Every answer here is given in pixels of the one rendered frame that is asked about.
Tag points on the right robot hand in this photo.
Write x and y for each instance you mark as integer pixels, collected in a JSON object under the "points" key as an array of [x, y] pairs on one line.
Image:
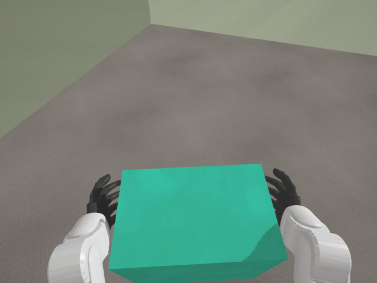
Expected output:
{"points": [[286, 194]]}

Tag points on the robot left forearm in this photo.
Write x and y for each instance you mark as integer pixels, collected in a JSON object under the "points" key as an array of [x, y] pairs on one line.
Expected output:
{"points": [[79, 258]]}

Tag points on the left robot hand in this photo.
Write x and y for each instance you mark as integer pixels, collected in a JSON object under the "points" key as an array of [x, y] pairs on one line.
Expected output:
{"points": [[99, 200]]}

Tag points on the carton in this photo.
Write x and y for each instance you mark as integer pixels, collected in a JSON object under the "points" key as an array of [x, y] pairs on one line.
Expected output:
{"points": [[195, 224]]}

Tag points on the robot right forearm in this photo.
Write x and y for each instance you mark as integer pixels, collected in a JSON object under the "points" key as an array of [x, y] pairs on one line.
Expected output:
{"points": [[320, 256]]}

